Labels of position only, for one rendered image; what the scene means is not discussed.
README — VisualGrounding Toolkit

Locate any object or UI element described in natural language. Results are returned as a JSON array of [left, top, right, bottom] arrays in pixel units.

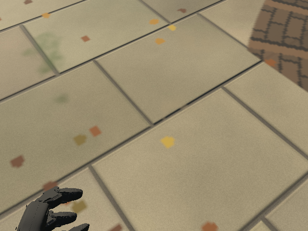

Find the left robot hand
[[15, 186, 90, 231]]

